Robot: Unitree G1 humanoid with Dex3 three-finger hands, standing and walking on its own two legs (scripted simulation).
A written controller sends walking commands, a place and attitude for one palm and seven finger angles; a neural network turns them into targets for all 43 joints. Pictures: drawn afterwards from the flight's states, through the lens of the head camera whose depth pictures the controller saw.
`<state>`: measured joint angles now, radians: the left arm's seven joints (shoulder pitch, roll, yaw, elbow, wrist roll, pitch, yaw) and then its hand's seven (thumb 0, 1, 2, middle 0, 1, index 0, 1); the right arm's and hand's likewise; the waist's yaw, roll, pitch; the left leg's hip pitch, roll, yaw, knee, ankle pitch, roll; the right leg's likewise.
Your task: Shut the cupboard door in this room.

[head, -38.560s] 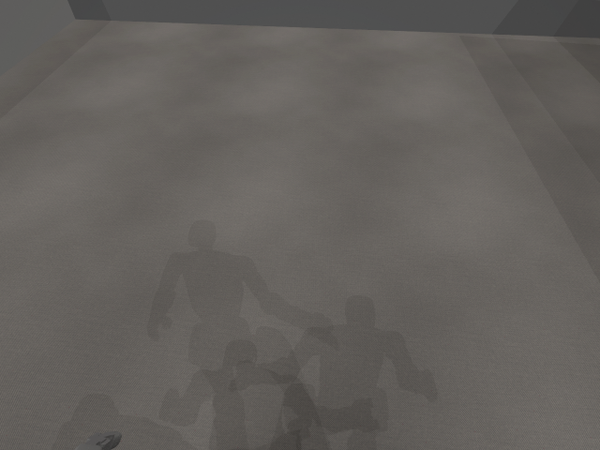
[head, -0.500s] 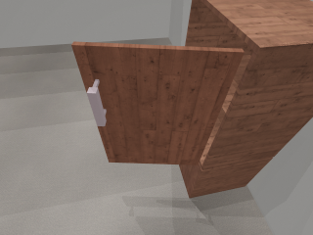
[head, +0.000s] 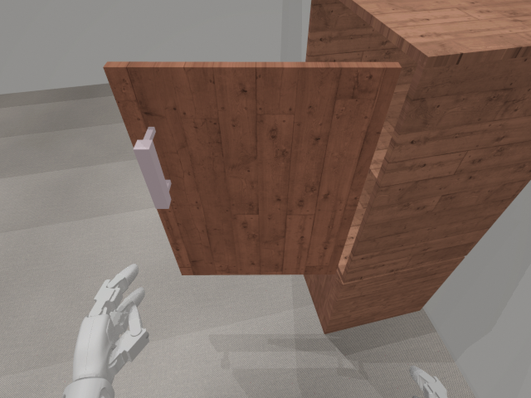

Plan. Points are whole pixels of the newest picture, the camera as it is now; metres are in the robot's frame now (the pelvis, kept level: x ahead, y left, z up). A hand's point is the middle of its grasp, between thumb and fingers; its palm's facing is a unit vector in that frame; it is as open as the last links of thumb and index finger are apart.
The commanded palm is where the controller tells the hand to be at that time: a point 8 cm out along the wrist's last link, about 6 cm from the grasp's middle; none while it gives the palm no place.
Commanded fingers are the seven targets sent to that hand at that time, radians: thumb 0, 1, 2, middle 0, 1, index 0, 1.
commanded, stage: raise the hand and make a fist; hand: left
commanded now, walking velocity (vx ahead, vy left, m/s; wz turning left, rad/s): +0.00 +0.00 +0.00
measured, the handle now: (157, 168) +0.47 +0.20 +0.10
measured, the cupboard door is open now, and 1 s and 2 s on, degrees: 77 77 77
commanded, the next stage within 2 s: bring the fist close to the handle in 1.70 s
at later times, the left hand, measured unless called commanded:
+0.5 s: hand (167, 351) +0.19 +0.14 +0.01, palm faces -0.02 -1.00 -0.04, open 4.7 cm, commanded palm +0.16 +0.21 +0.02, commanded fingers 0.00 0.90 0.90 -0.86 -1.02 -0.86 -1.02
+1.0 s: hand (142, 315) +0.22 +0.17 +0.07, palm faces +0.03 -1.00 -0.05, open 3.1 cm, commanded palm +0.20 +0.22 +0.07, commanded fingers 0.00 0.90 0.90 -1.30 -1.50 -1.30 -1.50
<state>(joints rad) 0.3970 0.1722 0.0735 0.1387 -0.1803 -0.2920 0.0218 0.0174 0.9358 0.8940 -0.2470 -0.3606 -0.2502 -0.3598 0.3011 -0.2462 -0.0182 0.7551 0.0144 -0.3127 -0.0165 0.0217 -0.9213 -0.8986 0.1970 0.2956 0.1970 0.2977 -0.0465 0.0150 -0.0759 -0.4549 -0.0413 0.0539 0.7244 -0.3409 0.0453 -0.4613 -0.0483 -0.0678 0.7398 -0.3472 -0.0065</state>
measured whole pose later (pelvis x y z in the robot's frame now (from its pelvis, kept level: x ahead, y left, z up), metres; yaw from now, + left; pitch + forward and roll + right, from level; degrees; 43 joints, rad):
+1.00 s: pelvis +0.01 -0.02 -0.02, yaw +0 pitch +7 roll -1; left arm 0.44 0.24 0.14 -0.16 -0.29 -0.28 -0.21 0.01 0.90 0.89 -1.14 -1.33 -1.14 -1.33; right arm 0.25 -0.24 0.03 0.51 0.05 -0.23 -0.07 0.02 -0.91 -0.90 0.20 0.30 0.20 0.30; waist 0.02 0.04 -0.09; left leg -0.59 0.00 0.02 0.91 -0.44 0.03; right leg -0.57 0.00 -0.10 0.87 -0.43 -0.03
